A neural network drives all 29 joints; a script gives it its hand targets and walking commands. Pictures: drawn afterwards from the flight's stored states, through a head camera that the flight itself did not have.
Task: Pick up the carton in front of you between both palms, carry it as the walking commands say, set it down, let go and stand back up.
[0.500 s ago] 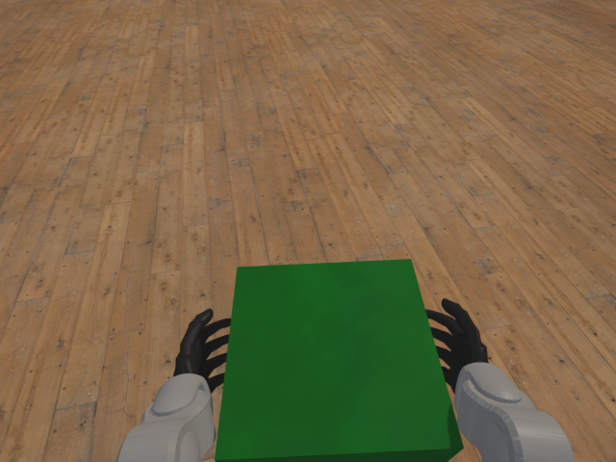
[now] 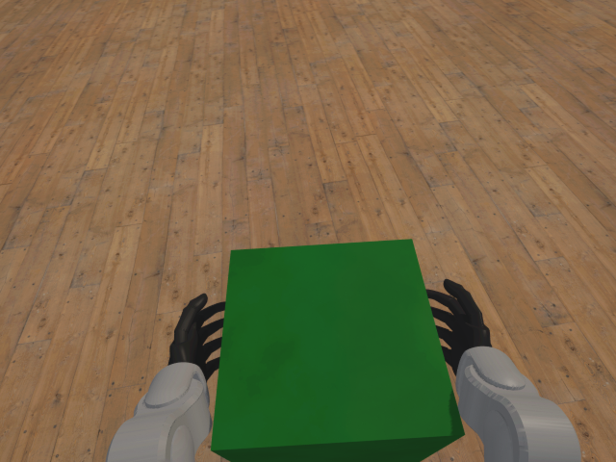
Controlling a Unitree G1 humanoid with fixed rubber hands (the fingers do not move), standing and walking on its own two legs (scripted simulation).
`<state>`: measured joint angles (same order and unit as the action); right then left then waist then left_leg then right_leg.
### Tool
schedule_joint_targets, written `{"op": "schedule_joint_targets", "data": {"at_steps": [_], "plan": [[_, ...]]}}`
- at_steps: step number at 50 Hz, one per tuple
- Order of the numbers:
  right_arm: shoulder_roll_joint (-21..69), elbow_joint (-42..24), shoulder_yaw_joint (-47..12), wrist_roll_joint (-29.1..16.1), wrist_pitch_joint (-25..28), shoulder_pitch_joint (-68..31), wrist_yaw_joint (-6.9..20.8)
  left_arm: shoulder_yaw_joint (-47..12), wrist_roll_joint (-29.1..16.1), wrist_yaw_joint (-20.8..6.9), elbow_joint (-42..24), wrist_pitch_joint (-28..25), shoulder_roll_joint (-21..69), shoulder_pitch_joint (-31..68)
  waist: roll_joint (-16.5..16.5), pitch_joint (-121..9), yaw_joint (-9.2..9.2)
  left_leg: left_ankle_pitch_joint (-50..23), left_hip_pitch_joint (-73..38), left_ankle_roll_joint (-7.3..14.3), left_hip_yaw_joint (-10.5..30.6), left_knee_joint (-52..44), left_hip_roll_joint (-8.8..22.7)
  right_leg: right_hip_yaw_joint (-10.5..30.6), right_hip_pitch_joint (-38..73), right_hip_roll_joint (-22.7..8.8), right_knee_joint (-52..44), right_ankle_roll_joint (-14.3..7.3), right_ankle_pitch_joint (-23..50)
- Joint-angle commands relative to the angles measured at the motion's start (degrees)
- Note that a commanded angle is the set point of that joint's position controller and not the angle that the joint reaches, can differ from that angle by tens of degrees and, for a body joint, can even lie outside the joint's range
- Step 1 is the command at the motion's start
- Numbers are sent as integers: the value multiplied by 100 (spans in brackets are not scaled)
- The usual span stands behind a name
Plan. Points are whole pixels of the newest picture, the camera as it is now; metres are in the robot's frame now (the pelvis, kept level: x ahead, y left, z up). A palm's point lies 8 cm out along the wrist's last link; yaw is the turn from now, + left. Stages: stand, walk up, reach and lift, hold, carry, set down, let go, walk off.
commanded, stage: carry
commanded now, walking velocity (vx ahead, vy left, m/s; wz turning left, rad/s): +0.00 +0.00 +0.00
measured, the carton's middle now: (328, 366) +0.25 +0.00 +0.01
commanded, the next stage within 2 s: none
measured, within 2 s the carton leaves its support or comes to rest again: neither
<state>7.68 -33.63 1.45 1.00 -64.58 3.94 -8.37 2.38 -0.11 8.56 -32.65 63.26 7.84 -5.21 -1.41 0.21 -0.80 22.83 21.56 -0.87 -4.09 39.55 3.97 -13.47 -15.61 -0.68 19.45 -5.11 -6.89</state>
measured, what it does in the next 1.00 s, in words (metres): steps on the spot: left foot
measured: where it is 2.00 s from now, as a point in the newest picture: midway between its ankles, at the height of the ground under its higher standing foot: outside the picture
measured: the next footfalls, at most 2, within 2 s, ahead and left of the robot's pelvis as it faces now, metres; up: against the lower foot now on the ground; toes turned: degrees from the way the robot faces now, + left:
left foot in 0.10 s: +0.14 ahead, +0.13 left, +0.00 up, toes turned -7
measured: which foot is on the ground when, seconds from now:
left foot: up 0.00-0.08, down 0.10-1.00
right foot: down 0.00-1.00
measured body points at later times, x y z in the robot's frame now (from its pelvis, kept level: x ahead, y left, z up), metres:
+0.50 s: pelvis +0.12 +0.04 -0.01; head +0.11 +0.05 +0.44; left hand +0.38 +0.18 +0.05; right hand +0.36 -0.13 +0.06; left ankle +0.10 +0.13 -0.74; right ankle +0.04 -0.07 -0.74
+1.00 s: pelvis +0.09 +0.05 -0.01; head +0.09 +0.05 +0.44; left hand +0.39 +0.18 +0.01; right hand +0.38 -0.12 +0.02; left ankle +0.10 +0.13 -0.74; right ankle +0.04 -0.07 -0.74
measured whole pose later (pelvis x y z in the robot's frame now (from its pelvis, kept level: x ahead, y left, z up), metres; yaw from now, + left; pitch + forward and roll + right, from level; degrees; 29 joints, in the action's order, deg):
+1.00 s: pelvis +0.09 +0.05 -0.01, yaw -3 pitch +2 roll +0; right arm 7.8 7.8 8.5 11.9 -41.7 -10.4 -2.0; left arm 8.4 12.2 2.6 7.8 41.9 7.6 9.3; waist 0.7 -3.3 0.0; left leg 14.2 16.2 2.1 -10.5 28.5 2.7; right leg -9.3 -11.0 -3.4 27.0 0.6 -17.6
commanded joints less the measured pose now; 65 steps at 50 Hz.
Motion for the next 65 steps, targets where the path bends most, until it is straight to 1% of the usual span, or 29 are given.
{"op": "schedule_joint_targets", "data": {"at_steps": [1, 3, 4, 6, 7, 10, 11, 13, 14, 17, 19, 21, 25, 27, 29, 32, 34, 35, 36, 37, 40, 42, 46, 48, 50, 55, 59, 60, 65], "plan": [[4053, -711, -3346, -969, 144, -1624, 240, -3401, -1131, -436, -685, -35, 4093, 1638, 972, -2132, 16, -550, -807, -34, -300, -648, -21, 712, 1146, -1407, -275, -235, 2122], [3901, -599, -3321, -948, 40, -1707, 221, -3262, -1000, -374, -433, 56, 3864, 1630, 765, -1697, 88, -1650, -1094, -79, -392, -1460, 79, 536, 665, -1219, -127, -42, 1190], [3726, -768, -3296, -1060, -16, -1852, 209, -3226, -968, -339, -692, 67, 3804, 1697, 797, -1479, 69, -1873, -1203, -110, -304, -1709, 192, 556, 507, -1009, -7, 69, 736], [3415, -648, -3187, -991, -116, -1821, 135, -3075, -854, -232, -375, 223, 3610, 1636, 381, -1306, 10, -2105, -1134, -65, 11, -1793, 491, 633, 218, -865, 109, 295, -138], [3423, -314, -3037, -1007, -194, -1804, 128, -3119, -831, -185, -409, 293, 3420, 1704, -125, -1096, 16, -2648, -922, 38, 43, -1509, 620, 689, 299, -814, 108, 368, 451], [3211, -161, -2864, -939, -272, -1596, 104, -3011, -874, -94, -288, 384, 3377, 1753, 8, -1345, 58, -3902, -1030, 110, 42, -1277, 665, 814, 608, -845, 606, 465, 1683], [3450, -57, -2853, -955, -246, -1732, 115, -3056, -866, -89, -306, 373, 3430, 1972, -124, -1549, 95, -4035, -1193, 112, -5, -1253, 620, 775, 646, -849, 758, 477, 1643], [3554, -82, -2916, -981, -193, -1985, 144, -3114, -856, -135, -158, 337, 3636, 2006, 89, -1692, 51, -4303, -1183, 131, 34, -1213, 632, 780, 855, -864, 774, 530, 1883], [3361, 90, -2843, -950, -186, -1736, 152, -3163, -900, -147, -179, 328, 3581, 2067, -213, -1864, 56, -4297, -1330, 148, 6, -1091, 583, 849, 978, -843, 799, 564, 1847], [3610, 106, -3007, -941, -102, -2036, 286, -3189, -880, -280, 5, 250, 3582, 2134, 191, -1836, 67, -4634, -1376, 147, 14, -1039, 579, 722, 862, -783, 880, 526, 1974], [3561, 178, -3159, -983, -38, -2215, 393, -3247, -871, -393, 215, 185, 3625, 2204, 217, -1757, 101, -4540, -1317, 149, -3, -1007, 563, 778, 891, -778, 873, 535, 2211], [3364, 508, -2998, -909, 27, -2073, 518, -3093, -696, -475, 413, 123, 3299, 2040, -60, -1962, 69, -4865, -1503, 229, 51, -916, 614, 824, 1031, -816, 945, 480, 2230], [3387, 709, -2969, -771, 306, -2473, 756, -3162, -701, -711, 735, -165, 3507, 2515, -77, -2022, 101, -4958, -1584, 226, 54, -989, 645, 732, 977, -775, 940, 535, 1818], [3572, 893, -2993, -817, 447, -2486, 868, -3270, -742, -785, 648, -322, 3628, 2786, -126, -2063, 80, -4593, -1550, 226, -32, -979, 626, 763, 1046, -780, 925, 511, 1667], [3555, 1055, -3001, -696, 533, -2817, 960, -3081, -473, -942, 1403, -360, 3719, 2470, 239, -1809, 84, -4051, -1455, 247, 58, -1123, 639, 831, 916, -872, 737, 500, 1305], [3651, 1580, -2814, -490, 751, -2708, 1041, -2986, -491, -1040, 1261, -659, 3699, 2928, 223, -1611, 71, -3438, -1394, 249, 52, -1240, 626, 927, 747, -848, 575, 442, 1135], [3729, 1910, -2631, -360, 917, -2940, 1155, -2888, -294, -1115, 1726, -772, 3779, 3040, -124, -1482, 80, -2885, -1283, 223, 22, -1420, 593, 903, 693, -875, 474, 443, 480], [3669, 2099, -2586, -357, 1015, -2838, 1189, -2827, -235, -1148, 1833, -883, 3691, 2921, 61, -1470, 59, -2661, -1296, 248, 106, -1473, 585, 952, 657, -860, 420, 433, 335], [3472, 2298, -2379, -239, 1125, -2807, 1164, -2749, -256, -1170, 1902, -1017, 3567, 3157, 85, -1472, 74, -2812, -1217, 281, 99, -1475, 597, 965, 698, -893, 449, 427, 561], [3487, 2327, -2429, -246, 1246, -2922, 1167, -2652, -181, -1194, 1997, -1147, 3514, 3119, 400, -1653, 72, -3121, -1300, 302, 43, -1346, 578, 936, 763, -833, 562, 452, 951], [3598, 2730, -2294, -145, 1603, -3243, 1296, -2562, -167, -1326, 2485, -1498, 3758, 3433, 43, -1650, 54, -3327, -1390, 264, -62, -1275, 541, 934, 713, -857, 554, 471, 1108], [3548, 2716, -2369, -159, 1879, -3365, 1351, -2530, -96, -1374, 2785, -1709, 3767, 3302, 166, -1973, 52, -3271, -1391, 262, -87, -1212, 571, 893, 951, -850, 591, 488, 1166], [3618, 3421, -2127, -43, 2355, -3642, 1479, -2294, 47, -1487, 3282, -2221, 3776, 3691, 231, -1796, 60, -2743, -1213, 288, 85, -1396, 613, 882, 778, -863, 507, 446, 581], [3721, 3732, -2089, -43, 2563, -3777, 1566, -2222, 135, -1542, 3557, -2425, 3732, 3815, -89, -1711, 95, -2666, -1201, 264, 26, -1433, 568, 941, 752, -820, 511, 464, 468], [3886, 3844, -2065, 20, 2741, -4022, 1664, -2331, 146, -1642, 3799, -2560, 4031, 4010, 107, -1644, 60, -2572, -1212, 330, 78, -1446, 600, 959, 762, -906, 402, 431, 299], [4536, 3844, -2396, -161, 2762, -4011, 1849, -2696, -99, -1797, 3598, -2580, 4765, 4172, -64, -1872, 91, -2540, -1317, 232, 36, -1482, 514, 948, 648, -844, 468, 391, 243], [4836, 3807, -2483, -166, 2511, -3849, 1898, -2663, -88, -1855, 3428, -2389, 4804, 4051, 302, -1883, 85, -2252, -988, 303, 136, -1443, 570, 971, 805, -857, 414, 415, 110], [4872, 3719, -2581, -196, 2513, -3971, 1927, -2725, -88, -1851, 3507, -2332, 4857, 4061, 124, -1867, 123, -2134, -1181, 267, 83, -1493, 517, 1019, 669, -880, 519, 388, 200], [4844, 3694, -2463, -207, 2448, -3939, 1911, -2707, -104, -1862, 3403, -2310, 4941, 4070, 69, -1933, 100, -2682, -1220, 306, 106, -1390, 564, 935, 642, -909, 600, 415, 371]]}}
